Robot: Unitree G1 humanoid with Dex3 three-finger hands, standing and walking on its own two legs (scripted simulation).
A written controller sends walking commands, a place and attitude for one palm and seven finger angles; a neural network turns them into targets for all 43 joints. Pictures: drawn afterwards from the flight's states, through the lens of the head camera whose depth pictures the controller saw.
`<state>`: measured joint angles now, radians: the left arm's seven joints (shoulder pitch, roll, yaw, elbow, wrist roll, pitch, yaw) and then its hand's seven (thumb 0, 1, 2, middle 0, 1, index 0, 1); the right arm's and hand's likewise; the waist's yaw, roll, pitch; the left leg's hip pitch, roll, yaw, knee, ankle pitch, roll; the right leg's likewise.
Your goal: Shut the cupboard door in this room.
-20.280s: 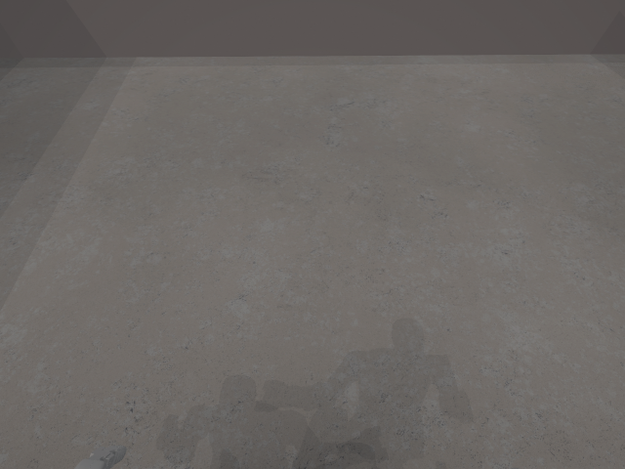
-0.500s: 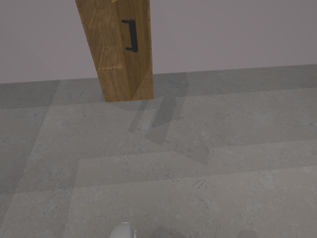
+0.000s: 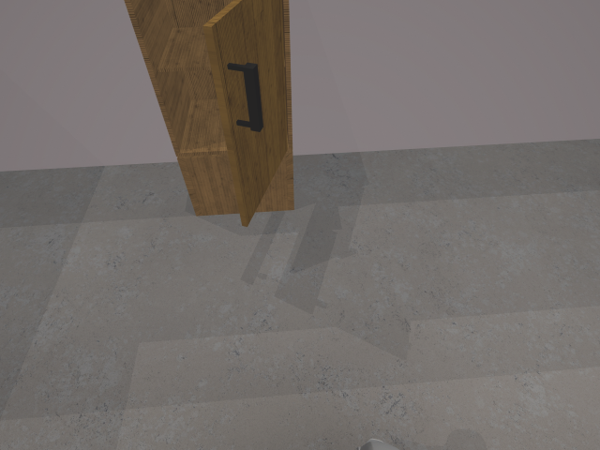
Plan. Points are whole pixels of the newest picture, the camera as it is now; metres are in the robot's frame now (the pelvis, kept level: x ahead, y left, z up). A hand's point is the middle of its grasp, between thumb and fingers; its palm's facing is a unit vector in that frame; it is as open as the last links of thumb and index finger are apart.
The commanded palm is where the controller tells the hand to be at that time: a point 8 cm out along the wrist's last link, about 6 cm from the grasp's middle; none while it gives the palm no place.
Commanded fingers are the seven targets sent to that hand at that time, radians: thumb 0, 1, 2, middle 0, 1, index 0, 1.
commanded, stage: stand and wait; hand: left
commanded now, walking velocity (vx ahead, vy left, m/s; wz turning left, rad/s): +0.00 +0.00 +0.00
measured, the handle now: (245, 98) +0.82 +0.18 +0.03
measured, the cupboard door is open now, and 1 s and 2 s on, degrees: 69 69 69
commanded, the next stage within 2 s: look at it before walking up in 1.32 s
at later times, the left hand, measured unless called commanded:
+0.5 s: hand out of the picture +0.09 +0.16 -0.17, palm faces +0.07 -0.98 -0.19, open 7.2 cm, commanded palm none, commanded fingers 0.00 0.90 0.90 -0.20 -0.30 -0.20 -0.30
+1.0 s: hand out of the picture +0.05 +0.15 -0.17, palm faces +0.04 -0.99 -0.15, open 7.4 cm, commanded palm none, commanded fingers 0.00 0.90 0.90 -0.20 -0.30 -0.20 -0.30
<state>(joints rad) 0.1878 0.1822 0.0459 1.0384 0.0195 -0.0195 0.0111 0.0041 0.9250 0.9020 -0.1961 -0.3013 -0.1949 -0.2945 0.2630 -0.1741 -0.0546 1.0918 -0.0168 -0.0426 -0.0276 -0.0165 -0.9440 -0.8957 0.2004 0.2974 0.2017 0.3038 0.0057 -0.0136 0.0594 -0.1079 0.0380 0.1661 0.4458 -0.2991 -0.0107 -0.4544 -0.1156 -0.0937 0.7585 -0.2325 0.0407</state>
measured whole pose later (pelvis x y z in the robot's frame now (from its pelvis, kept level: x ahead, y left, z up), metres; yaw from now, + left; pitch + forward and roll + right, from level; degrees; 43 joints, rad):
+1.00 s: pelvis +0.08 +0.00 +0.01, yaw -1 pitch -1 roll +0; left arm 0.31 0.10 -0.01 1.17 0.01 -0.01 0.04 0.00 0.91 0.90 -0.20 -0.30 -0.20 -0.30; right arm 0.30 -0.10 -0.01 1.17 0.00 -0.02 -0.04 0.01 -0.92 -0.90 0.20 0.30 0.20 0.30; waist 0.01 0.00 0.03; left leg -0.07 0.03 0.11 0.38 -0.29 0.00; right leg -0.20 -0.05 -0.13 0.42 -0.20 0.00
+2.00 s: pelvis +0.09 +0.00 +0.01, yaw -1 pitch -2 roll +0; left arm 0.22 0.22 0.01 1.12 0.01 -0.02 0.03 0.00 0.91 0.90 -0.20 -0.30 -0.20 -0.30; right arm 0.23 -0.20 -0.03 1.14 0.00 -0.02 -0.03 0.01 -0.91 -0.90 0.20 0.30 0.20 0.30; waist 0.01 0.00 0.05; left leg -0.03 0.03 0.11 0.35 -0.28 0.00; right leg -0.17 -0.05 -0.13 0.40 -0.20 0.00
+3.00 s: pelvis +0.10 -0.04 +0.01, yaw -27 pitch +2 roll +1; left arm 0.25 0.22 0.06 0.94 0.02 0.02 0.01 0.00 0.91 0.90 -0.20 -0.30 -0.20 -0.30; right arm 0.06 -0.26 -0.07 0.92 -0.01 0.06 -0.03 0.01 -0.91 -0.90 0.20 0.30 0.20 0.30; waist 0.06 0.00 0.08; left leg -0.44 0.04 -0.05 0.95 -0.39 -0.09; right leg -0.28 0.11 0.16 0.45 -0.19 -0.07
